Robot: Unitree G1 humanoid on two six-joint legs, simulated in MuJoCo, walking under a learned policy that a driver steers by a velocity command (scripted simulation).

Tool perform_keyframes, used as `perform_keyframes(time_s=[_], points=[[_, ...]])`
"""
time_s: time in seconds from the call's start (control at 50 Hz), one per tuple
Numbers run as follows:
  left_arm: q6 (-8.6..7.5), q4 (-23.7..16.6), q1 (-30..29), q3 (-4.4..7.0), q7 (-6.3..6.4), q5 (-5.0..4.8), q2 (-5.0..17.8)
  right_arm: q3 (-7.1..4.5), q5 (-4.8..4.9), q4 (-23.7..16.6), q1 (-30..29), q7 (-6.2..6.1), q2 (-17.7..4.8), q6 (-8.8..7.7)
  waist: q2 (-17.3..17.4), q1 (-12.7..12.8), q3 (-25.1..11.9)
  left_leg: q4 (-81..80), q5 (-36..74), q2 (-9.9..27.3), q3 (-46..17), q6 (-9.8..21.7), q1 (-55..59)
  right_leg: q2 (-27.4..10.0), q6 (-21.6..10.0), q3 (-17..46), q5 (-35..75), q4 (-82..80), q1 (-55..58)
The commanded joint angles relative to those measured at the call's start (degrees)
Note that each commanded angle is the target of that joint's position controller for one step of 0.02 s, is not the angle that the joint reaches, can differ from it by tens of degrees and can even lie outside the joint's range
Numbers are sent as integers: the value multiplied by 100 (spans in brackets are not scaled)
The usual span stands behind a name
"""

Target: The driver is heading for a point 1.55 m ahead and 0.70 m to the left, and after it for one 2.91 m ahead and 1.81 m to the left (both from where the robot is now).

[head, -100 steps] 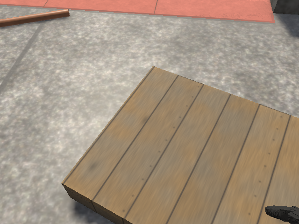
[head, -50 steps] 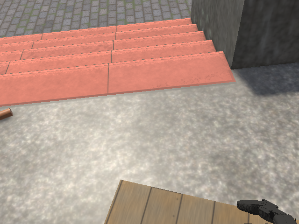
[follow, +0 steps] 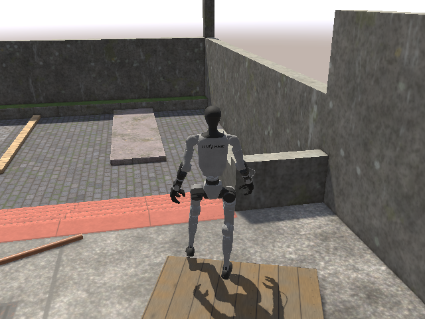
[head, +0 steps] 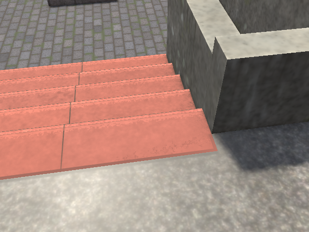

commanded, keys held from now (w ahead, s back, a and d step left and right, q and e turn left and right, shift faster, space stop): w+q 0.92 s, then w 0.08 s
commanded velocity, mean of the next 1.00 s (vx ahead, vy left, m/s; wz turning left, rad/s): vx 0.50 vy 0.00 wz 0.57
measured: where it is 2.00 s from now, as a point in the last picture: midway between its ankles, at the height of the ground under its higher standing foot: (70, 160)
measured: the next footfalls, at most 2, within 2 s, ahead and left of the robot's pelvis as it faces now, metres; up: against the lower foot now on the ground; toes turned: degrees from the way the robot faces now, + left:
left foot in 0.34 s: +0.34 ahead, +0.26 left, -0.16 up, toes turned +14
right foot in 0.78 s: +0.67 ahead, +0.18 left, -0.16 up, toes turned +34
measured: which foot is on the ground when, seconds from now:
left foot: up 0.00-0.32, down 0.34-0.80, up 0.82-1.00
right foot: down 0.00-0.34, up 0.36-0.76, down 0.78-1.00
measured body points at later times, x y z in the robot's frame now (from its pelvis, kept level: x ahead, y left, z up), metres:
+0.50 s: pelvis +0.29 +0.17 -0.18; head +0.32 +0.19 +0.27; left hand +0.31 +0.46 -0.30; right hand +0.42 -0.08 -0.31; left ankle +0.30 +0.25 -0.90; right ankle +0.25 -0.04 -0.73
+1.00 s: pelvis +0.56 +0.23 -0.16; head +0.58 +0.23 +0.29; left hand +0.47 +0.50 -0.26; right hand +0.83 +0.08 -0.27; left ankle +0.49 +0.36 -0.82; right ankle +0.64 +0.15 -0.90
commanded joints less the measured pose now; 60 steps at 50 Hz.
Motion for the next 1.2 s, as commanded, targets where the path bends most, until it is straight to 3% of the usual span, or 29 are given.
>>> perform_keyframes(time_s=[0.02, 0.06, 0.12, 0.14, 0.18, 0.26, 0.3, 0.34, 0.36, 0.38, 0.4, 0.42, 0.44, 0.46, 0.48, 0.52, 0.56, 0.62, 0.7, 0.74, 0.78, 0.8, 0.82, 0.84, 0.86, 0.88, 0.94, 1.02, 1.2], points=[[-117, -339, -332, 174, 51, -57, 773, -59, 16, -334, 4, 41, -205, 13, -552, -173, 312, 228, 436, 169, -61, 71, -432, -1804, -1108, 770, 1935, -411, 40], [-98, -134, 300, 168, 182, -87, 645, -129, 133, -621, -780, 97, -265, -93, -726, 133, 699, -117, 517, 105, -510, 155, -1825, -1948, -782, 944, 1043, -174, 1108], [-39, -45, 699, 206, 312, -2, 706, -73, 89, -814, -1328, 194, -62, -208, -833, 385, 869, -230, 343, 105, -522, 174, -2587, -2276, -670, 1000, 1011, 176, 1704], [-41, -131, 331, 175, 392, -26, 682, -105, 125, -812, -1265, 261, -175, -222, -745, 136, 1002, -760, 907, 257, -785, 143, -2243, -2299, -509, 784, 836, 277, 1225], [12, -301, 84, 204, 431, -11, 823, -41, 57, -801, -1384, 426, -10, -168, -486, 240, 958, -1658, 2309, 112, 166, 82, -661, -1964, -283, -18, 87, 401, 46], [128, -256, 64, 228, 227, -261, 935, -39, 187, -554, -1173, 459, 66, -45, -409, 206, 974, -2633, 2719, -188, 553, 186, 1057, -1811, 53, -593, -31, 1233, -387], [229, -201, 106, 209, 125, -369, 967, -225, 84, 43, -36, 325, -277, 78, -476, -264, 352, -3131, 2855, -271, 740, 265, 2053, -1831, 149, -551, 1312, 2909, 281], [239, -51, -270, 192, 84, -476, 943, -504, -45, 799, 1693, 124, -947, 38, -123, -1405, -393, -4019, 3586, -406, 969, 650, 4782, -1309, 525, -460, 905, 6268, -860], [161, -37, -155, 141, 176, -279, 361, -526, -199, 983, 1770, 81, -1530, -42, 1078, -1260, -66, -3154, 4792, -55, 149, 935, 5976, -484, 782, 19, -3745, 8981, -3132], [-46, -373, 806, -37, 128, -79, 114, -376, -277, 807, 1655, 148, -1802, -290, 1677, -527, -1574, -1487, 6171, 576, -988, 1701, 7483, -461, 797, 1262, -3811, 9875, -4538], [-152, -593, 549, -36, 177, -168, 463, -406, -53, 735, 1666, 198, -1545, -267, 1264, -824, -2529, -2129, 4092, 856, -1713, 2229, 7467, -569, 792, 1581, -3402, 9500, -4634], [-213, -615, 105, 12, 239, -223, 709, -290, 20, 659, 1616, 209, -1111, -268, 397, -920, -2118, -2847, 2202, 808, -1762, 1998, 6727, -751, 510, 1621, -2641, 8656, -4775], [-244, -862, -372, -64, 323, -441, 442, -286, 63, 775, 1257, 116, -1226, -220, 474, -594, -1728, -3963, -1195, 1234, -3353, 2175, 5831, -628, 459, 1464, -1799, 8494, -5309], [-233, -851, -623, 12, 395, -473, 800, -104, -49, 339, 490, 147, -870, -396, -174, -436, -1302, -4191, -1635, 1599, -4041, 2104, 4549, -815, 243, 1962, -628, 7332, -4943], [-76, -850, -747, 72, 455, -300, 936, -21, -129, 173, -102, 133, -633, -481, -330, -199, -670, -4245, -844, 1524, -3788, 2017, 3421, -857, 250, 2030, -311, 6633, -4504], [75, -840, -749, 31, 458, 3, 644, 6, -137, 192, -330, 2, -620, -527, -158, -9, -284, -4186, -92, 1054, -2923, 1909, 2399, -982, 564, 2102, -234, 5327, -3862], [53, -987, -1110, 25, 387, 89, 598, 5, -89, 263, -158, -166, -624, -581, 55, -72, -91, -4130, 1208, 493, -1958, 1746, 1796, -844, 730, 1900, 485, 4110, -3272], [33, -1118, -1760, -100, 230, 42, 250, 10, 55, 372, 324, -295, -517, -496, 177, -454, -163, -4067, 1098, -77, -1193, 1346, 1817, -301, 689, 1477, 1919, 2430, -2509], [-48, -1392, -2468, -54, 107, -113, 334, -16, 129, 504, 849, -296, -443, -394, 151, -699, 170, -3862, 112, -90, -1549, 1186, 2351, 97, 527, 1372, 1883, 1315, -2250], [-115, -1375, -2265, 30, 68, -140, 487, -52, 108, 457, 824, -301, -462, -348, 357, -532, 136, -3557, 3, 4, -1873, 1074, 2735, 123, 337, 1426, 1427, 1042, -1979], [-156, -1175, -1227, 169, 96, -104, 694, -4, 72, 286, 558, -267, -272, -358, 455, 52, -331, -2566, 790, -359, -1712, 822, 2560, 41, -48, 1424, 1213, 804, -535], [-162, -1039, -211, 253, 117, -8, 1007, 97, -9, 135, 480, -227, 58, -375, -128, 445, -1114, -875, -13, -775, -1184, 571, 1805, -891, -426, 2368, 1027, 869, 1041], [-125, -807, 383, 370, 51, 40, 1467, 197, 148, 9, 1407, -192, 379, -424, -2350, 36, -1953, 976, -3077, -1506, -726, 266, 33, -2341, -1491, 5336, -267, 67, 2657], [-110, -883, 220, 268, 36, -90, 913, 81, 194, 155, 1293, -182, -252, -425, -1773, 114, -1409, 1690, -3049, -972, -723, 208, -831, -2442, -1443, 5944, -1890, -255, 2422], [-81, -935, -123, 179, 59, -120, 566, -11, 149, 34, 545, -180, -536, -393, -1139, 240, -540, 1772, -2428, -753, -559, 214, -994, -2141, -1168, 4966, -1925, -371, 1586], [-26, -957, -546, 134, 64, -72, 477, -22, 77, -73, 167, -188, -465, -355, -680, 68, -104, 1540, -1928, -523, -337, 204, -748, -1860, -981, 4115, -1197, -450, 739], [-61, -847, -950, 84, 38, -31, 303, -42, 50, -131, 239, -118, -188, -255, -872, -320, 88, 768, -1450, -165, -211, 152, 191, -1335, -779, 2728, 160, -866, -575], [-168, -539, -646, 182, -1, -67, 610, 44, -27, -242, -51, -112, 30, -218, -692, -330, 26, -264, -881, -124, -214, 85, 41, -1478, -1084, 2142, 956, -1176, -466], [66, -7, 47, 231, 73, -262, 1004, 181, 24, -533, -1425, 102, 16, -449, -814, 101, 315, -2633, -194, -290, 585, 68, 760, -1453, -860, 1336, 1290, -904, 30]])
Velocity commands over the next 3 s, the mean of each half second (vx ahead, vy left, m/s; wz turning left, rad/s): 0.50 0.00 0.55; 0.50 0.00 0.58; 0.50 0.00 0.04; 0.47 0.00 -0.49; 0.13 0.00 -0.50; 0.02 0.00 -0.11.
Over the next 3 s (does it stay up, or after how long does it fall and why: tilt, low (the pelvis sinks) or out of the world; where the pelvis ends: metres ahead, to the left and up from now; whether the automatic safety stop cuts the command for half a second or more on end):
stays up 1.07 0.57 -0.16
